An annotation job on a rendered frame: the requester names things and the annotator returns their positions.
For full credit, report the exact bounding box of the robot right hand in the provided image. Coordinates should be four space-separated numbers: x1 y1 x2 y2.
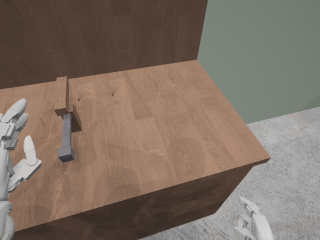
234 197 274 240

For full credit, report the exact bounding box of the robot left forearm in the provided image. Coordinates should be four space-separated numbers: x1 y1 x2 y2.
0 201 16 240

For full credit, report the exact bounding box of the tap lever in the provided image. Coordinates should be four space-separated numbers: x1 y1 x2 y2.
58 113 75 163

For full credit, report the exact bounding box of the counter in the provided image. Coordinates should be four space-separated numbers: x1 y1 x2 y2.
0 0 271 240

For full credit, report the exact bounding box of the robot left hand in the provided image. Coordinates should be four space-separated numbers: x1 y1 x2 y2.
0 98 42 201

